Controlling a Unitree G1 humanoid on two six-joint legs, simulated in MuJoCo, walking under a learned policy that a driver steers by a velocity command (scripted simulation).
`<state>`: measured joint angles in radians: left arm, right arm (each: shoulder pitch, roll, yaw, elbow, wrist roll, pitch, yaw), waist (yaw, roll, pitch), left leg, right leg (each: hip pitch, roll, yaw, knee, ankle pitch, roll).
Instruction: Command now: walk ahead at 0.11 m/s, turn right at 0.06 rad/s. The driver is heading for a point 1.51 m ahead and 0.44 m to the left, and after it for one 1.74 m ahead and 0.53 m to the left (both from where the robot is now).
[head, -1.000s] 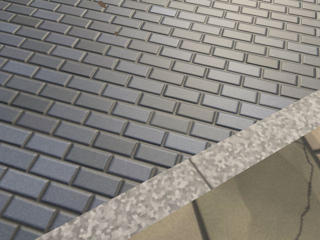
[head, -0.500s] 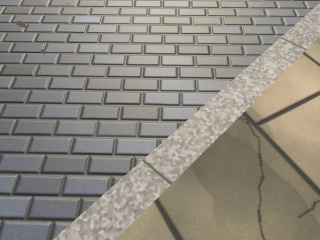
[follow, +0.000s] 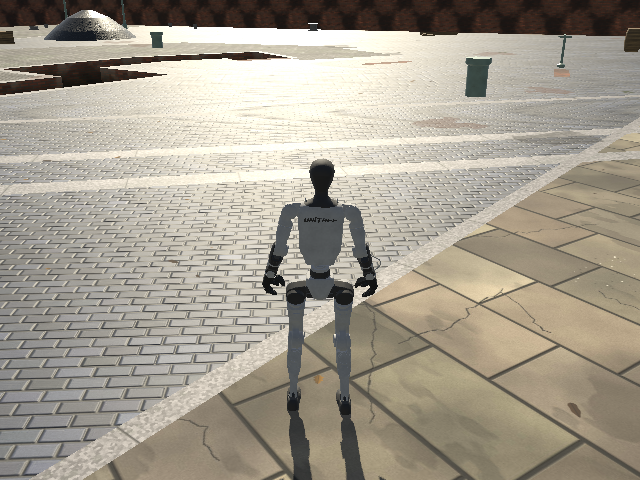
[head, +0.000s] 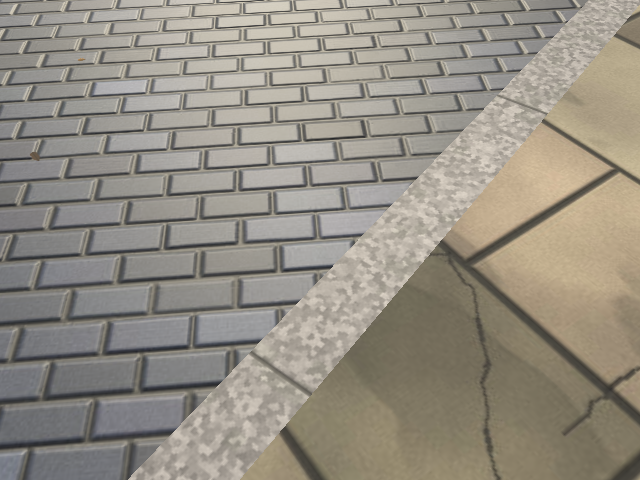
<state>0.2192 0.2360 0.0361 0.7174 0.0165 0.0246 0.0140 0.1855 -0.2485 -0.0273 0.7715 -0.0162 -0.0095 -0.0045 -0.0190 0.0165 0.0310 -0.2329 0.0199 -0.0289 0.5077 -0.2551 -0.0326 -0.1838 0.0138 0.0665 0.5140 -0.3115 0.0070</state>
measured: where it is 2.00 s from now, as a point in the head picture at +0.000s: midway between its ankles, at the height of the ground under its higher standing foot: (306, 295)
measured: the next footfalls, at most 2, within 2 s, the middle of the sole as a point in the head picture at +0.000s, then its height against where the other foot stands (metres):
right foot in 0.72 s outside the picture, level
left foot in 1.24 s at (266, 384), level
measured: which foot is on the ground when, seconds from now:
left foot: down 0.00-0.74, up 0.76-1.00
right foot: down 0.00-0.22, up 0.24-0.70, down 0.72-1.00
